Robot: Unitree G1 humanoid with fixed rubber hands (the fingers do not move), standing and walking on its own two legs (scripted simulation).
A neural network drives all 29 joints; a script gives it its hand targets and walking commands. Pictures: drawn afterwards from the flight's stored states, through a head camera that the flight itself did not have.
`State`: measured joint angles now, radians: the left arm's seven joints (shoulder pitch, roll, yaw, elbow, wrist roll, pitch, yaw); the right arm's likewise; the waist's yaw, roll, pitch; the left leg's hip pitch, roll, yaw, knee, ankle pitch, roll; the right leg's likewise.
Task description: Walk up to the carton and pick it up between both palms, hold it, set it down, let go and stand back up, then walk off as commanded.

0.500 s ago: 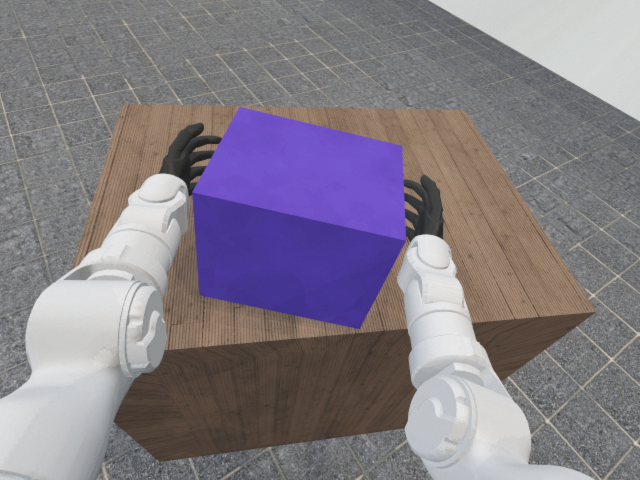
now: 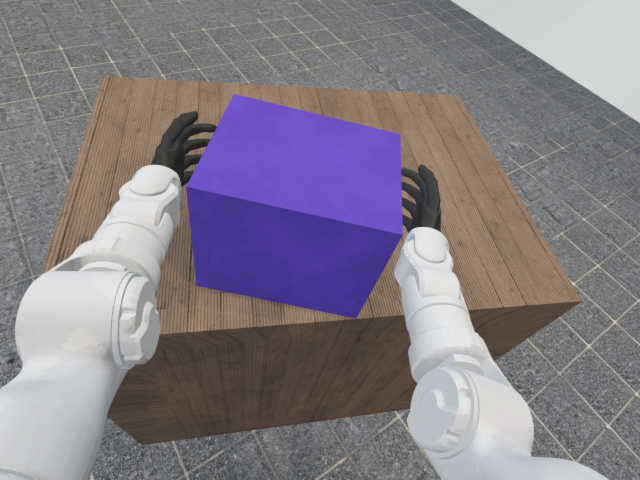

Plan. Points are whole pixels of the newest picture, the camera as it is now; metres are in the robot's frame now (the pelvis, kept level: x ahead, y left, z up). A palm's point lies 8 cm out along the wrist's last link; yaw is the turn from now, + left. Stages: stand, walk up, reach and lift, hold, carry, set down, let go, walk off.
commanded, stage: set down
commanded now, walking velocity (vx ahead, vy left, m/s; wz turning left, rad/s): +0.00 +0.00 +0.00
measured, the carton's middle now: (297, 210) +0.47 -0.03 +0.05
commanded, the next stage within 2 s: none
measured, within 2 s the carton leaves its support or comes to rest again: rests again in 0.28 s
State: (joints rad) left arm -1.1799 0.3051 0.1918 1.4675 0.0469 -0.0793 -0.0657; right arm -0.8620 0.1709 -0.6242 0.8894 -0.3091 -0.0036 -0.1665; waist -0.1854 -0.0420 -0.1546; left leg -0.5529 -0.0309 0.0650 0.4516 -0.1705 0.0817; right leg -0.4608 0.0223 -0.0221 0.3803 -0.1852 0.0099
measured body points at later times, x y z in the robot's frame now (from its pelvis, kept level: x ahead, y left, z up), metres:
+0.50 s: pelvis +0.00 +0.03 -0.01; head +0.03 +0.08 +0.44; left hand +0.50 +0.17 +0.15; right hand +0.42 -0.17 +0.14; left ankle +0.02 +0.06 -0.74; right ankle -0.02 -0.13 -0.74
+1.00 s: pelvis -0.01 +0.04 -0.01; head +0.02 +0.09 +0.44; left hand +0.45 +0.24 +0.10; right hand +0.39 -0.17 +0.11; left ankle +0.02 +0.06 -0.74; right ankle -0.02 -0.13 -0.74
